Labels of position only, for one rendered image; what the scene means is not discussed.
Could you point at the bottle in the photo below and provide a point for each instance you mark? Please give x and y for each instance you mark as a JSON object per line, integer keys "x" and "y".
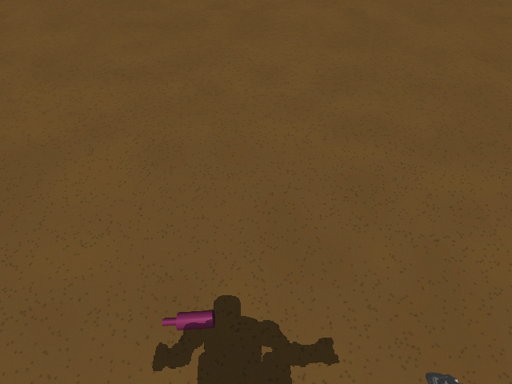
{"x": 191, "y": 320}

